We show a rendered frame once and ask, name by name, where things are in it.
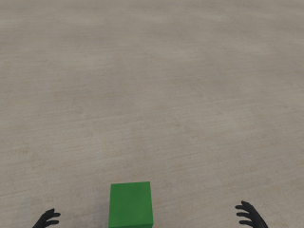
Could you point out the carton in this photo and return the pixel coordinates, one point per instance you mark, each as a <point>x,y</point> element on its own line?
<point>130,205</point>

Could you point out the robot right hand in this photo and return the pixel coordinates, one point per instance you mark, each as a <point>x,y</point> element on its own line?
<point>256,221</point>

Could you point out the robot left hand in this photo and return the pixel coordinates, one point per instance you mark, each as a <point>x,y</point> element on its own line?
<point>43,221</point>

